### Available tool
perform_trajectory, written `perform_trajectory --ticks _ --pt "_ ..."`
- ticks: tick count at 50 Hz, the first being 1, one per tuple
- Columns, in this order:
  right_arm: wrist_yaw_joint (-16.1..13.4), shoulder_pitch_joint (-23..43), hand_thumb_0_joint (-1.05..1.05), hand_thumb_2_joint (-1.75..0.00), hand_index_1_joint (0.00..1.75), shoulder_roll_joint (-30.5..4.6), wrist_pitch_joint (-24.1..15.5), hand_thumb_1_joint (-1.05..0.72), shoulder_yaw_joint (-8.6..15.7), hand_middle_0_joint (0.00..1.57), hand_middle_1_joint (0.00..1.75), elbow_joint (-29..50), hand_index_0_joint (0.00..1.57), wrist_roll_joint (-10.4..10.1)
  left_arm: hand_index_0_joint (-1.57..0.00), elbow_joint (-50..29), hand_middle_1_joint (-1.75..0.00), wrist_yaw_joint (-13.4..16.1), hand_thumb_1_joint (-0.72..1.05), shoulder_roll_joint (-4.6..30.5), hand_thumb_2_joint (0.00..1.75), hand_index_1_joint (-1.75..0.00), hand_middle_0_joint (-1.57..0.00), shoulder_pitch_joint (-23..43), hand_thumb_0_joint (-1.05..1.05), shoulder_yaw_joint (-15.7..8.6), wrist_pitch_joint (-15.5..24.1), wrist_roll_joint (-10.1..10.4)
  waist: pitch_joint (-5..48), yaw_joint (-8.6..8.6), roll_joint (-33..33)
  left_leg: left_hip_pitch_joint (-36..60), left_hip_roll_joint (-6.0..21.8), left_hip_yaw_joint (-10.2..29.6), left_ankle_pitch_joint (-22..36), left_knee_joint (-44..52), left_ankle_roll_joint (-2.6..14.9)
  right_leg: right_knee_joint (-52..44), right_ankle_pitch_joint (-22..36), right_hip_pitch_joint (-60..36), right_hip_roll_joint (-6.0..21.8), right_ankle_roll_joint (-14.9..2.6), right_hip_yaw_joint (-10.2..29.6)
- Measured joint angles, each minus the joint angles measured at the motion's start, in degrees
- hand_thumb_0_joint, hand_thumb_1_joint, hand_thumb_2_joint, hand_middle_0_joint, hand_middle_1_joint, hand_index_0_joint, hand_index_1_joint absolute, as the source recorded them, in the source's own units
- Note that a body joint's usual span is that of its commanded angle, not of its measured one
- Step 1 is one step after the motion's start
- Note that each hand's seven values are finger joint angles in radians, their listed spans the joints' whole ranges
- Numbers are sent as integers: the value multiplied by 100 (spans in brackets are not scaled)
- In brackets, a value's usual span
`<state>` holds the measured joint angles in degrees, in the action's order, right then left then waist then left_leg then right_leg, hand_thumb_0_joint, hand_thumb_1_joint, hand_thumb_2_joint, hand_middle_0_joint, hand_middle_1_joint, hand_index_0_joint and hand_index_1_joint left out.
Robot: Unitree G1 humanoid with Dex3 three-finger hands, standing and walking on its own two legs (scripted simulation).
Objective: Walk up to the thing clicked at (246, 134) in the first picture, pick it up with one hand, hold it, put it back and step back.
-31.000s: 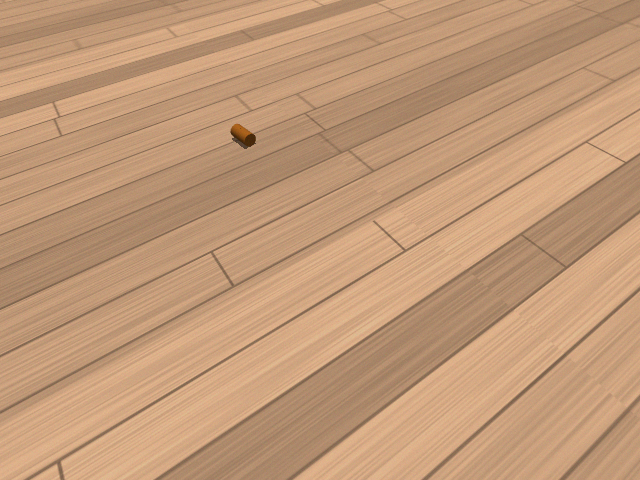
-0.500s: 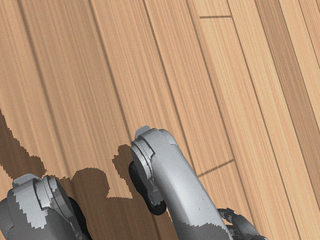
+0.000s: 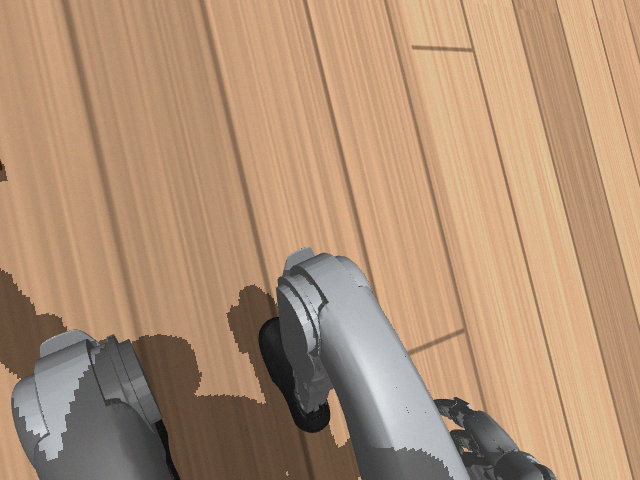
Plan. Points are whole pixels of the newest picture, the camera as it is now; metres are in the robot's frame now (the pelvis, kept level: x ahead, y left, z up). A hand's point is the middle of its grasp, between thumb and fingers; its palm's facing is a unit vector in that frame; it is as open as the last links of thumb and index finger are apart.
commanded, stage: close in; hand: left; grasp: from above
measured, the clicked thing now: out of the picture +0.55 +0.31 -0.29
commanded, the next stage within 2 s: rest palm in 0.06 s
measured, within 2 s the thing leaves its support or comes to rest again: neither
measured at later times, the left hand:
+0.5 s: hand out of the picture +0.52 +0.31 -0.22, palm faces -0.47 -0.08 -0.88, open 14.1 cm
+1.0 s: hand out of the picture +0.52 +0.31 -0.25, palm faces -0.47 -0.10 -0.88, open 13.7 cm
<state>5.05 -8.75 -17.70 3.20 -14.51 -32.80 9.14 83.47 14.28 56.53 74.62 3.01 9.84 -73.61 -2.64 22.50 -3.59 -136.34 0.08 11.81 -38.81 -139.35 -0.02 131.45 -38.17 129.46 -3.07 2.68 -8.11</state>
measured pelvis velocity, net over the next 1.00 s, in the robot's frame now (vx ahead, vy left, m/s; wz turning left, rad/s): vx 0.00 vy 0.00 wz -0.05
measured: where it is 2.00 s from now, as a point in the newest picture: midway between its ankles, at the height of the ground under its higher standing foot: (233, 431)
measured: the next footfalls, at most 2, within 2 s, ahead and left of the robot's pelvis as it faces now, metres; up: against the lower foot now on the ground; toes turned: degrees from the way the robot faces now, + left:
none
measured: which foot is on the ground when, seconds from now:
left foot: down 0.00-1.00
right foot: down 0.00-1.00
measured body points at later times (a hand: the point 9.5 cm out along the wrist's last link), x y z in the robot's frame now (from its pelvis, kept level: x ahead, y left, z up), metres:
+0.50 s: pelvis -0.01 +0.00 -0.01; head +0.29 +0.11 +0.31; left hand +0.54 +0.31 -0.17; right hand +0.01 -0.25 -0.06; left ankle +0.07 +0.13 -0.29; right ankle +0.11 -0.12 -0.29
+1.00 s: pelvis +0.00 +0.00 -0.01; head +0.31 +0.11 +0.30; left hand +0.54 +0.31 -0.20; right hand +0.03 -0.25 -0.06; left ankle +0.07 +0.13 -0.29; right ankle +0.11 -0.12 -0.29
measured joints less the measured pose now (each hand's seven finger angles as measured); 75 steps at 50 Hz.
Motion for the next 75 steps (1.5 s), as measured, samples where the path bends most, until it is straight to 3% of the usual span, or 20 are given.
perform_trajectory --ticks 5,11,22,32,42,53,66,75 --pt "28 54 0 -89 29 48 -4 -91 -76 21 30 104 21 -54 -11 444 -106 -90 -52 -5 101 -105 -10 82 0 133 -319 103 2 133 140 44 43 -40 -34 44 79 -77 -11 -55 -30 58 33" --pt "23 -56 0 -89 29 66 73 -91 -270 21 30 262 21 -83 -12 403 -107 -291 -50 0 99 -104 -10 -167 0 -43 -283 212 -218 179 96 102 73 -74 29 75 104 -109 66 -99 -53 63 62" --pt "-50 -172 0 -89 30 -57 -96 -90 -474 21 30 153 21 38 -9 548 -103 266 -54 367 101 -102 -9 -348 0 -255 209 0 -563 224 -183 -18 34 65 134 -120 48 34 182 -8 -64 42 -50" --pt "-18 -8 0 -89 29 -102 -481 -90 -507 21 30 13 21 133 -10 896 -100 743 -52 564 104 -101 -11 -161 0 -224 91 -25 -611 304 -269 -34 58 139 -14 -235 25 105 92 22 -97 67 -101" --pt "58 172 0 -89 29 -99 -670 -91 -614 21 30 100 21 193 -13 985 -99 752 -47 704 100 -99 -14 -141 0 -329 -27 32 -744 387 -337 33 100 211 -152 -311 26 115 20 -40 -143 92 -154" --pt "93 162 0 -90 29 -148 -667 -91 -717 21 30 139 21 235 -15 939 -97 788 -45 831 95 -97 -14 -312 0 -423 87 41 -815 355 -390 50 100 269 -161 -347 46 87 28 -99 -158 90 -206" --pt "97 192 0 -90 29 -140 -716 -91 -842 21 30 10 21 301 -17 1119 -95 995 -42 907 93 -95 -17 -350 0 -260 230 23 -815 367 -443 55 99 327 -161 -395 61 78 46 -139 -171 102 -256" --pt "82 219 0 -90 29 -83 -833 -91 -881 21 30 1 21 323 -19 1238 -93 1191 -39 921 90 -92 -19 -338 0 -298 203 -12 -875 429 -448 29 122 326 -159 -397 73 69 71 -104 -187 122 -252"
